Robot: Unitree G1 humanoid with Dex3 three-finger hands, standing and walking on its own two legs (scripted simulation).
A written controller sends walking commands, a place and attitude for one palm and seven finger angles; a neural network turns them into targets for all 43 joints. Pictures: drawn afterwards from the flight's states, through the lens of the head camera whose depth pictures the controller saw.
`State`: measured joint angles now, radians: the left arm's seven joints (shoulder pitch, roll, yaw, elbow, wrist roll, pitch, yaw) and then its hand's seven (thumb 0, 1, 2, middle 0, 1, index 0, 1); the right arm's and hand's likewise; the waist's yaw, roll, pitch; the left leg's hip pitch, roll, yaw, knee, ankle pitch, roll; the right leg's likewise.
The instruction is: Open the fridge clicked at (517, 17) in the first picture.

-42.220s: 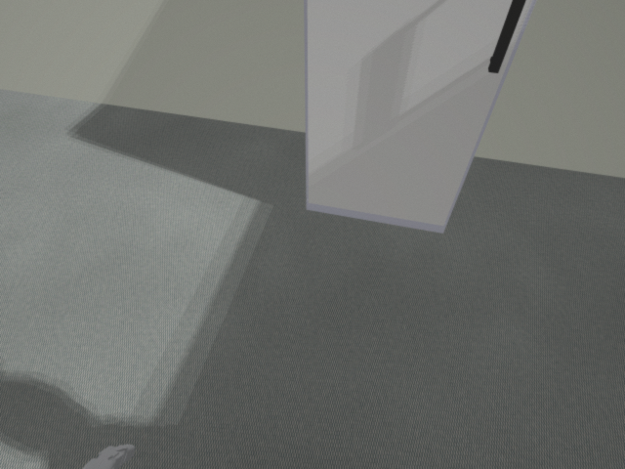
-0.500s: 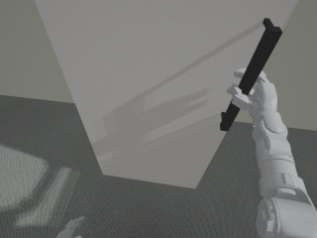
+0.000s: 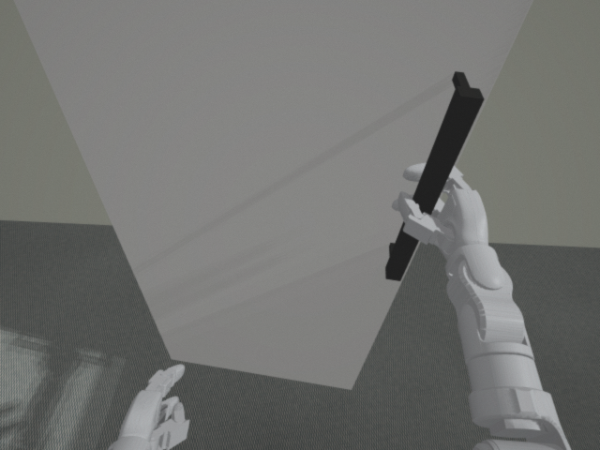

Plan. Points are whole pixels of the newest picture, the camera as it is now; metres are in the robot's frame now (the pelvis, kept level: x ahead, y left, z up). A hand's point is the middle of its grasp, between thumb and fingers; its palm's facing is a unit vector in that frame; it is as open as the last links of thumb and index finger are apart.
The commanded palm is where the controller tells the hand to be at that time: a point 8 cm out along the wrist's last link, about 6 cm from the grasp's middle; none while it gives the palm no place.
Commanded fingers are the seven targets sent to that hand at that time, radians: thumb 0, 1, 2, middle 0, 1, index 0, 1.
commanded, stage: walk backward, drawing the door open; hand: right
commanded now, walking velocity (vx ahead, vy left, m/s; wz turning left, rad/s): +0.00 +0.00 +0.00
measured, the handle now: (420, 193) +0.43 -0.14 +0.15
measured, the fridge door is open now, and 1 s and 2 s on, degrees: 8 37 67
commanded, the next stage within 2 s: stop walking and hold the door back in 1.92 s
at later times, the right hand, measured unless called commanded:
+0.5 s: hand (396, 300) +0.25 -0.08 +0.15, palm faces -0.06 +0.99 -0.16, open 6.8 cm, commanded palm +0.22 -0.13 +0.16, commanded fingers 0.00 -0.90 -0.90 0.45 1.40 0.45 1.40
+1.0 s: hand (319, 407) +0.14 +0.00 +0.15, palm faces +0.14 +0.98 -0.16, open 7.0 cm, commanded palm +0.10 -0.04 +0.16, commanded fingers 0.00 -0.90 -0.90 0.45 1.40 0.45 1.40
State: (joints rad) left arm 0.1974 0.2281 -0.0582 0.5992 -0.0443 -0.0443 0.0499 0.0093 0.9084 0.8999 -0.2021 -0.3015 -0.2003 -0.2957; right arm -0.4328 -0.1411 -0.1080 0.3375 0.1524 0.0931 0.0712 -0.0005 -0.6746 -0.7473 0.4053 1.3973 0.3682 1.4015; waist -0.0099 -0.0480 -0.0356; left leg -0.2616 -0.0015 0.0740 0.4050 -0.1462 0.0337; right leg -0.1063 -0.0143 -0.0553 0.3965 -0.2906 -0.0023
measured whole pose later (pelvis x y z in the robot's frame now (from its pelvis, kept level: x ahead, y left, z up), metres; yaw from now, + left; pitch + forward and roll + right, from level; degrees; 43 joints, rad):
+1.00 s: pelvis -0.07 +0.14 -0.02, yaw -19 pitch +2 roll +1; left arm 0.21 0.14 -0.02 0.61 0.01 -0.12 0.03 0.01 0.90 0.90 -0.20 -0.30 -0.20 -0.30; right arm 0.21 -0.21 0.21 -0.50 -0.04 -0.14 -0.05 -0.06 -0.57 -0.75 0.49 1.40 0.25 1.34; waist 0.03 -0.02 0.05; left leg -0.31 0.01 0.00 0.54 -0.27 -0.03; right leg -0.38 -0.09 0.22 0.54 -0.22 0.11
